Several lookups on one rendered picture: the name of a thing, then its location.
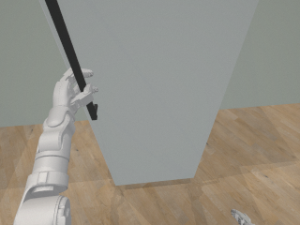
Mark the left robot forearm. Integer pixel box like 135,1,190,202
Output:
13,106,76,225

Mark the right robot hand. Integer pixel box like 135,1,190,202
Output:
231,209,255,225

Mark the robot left upper arm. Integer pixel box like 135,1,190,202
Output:
15,195,71,225

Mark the fridge door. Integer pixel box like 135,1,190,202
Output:
39,0,259,186

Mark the left robot hand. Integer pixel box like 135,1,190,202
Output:
52,68,98,115

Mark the handle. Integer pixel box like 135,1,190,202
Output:
45,0,98,121

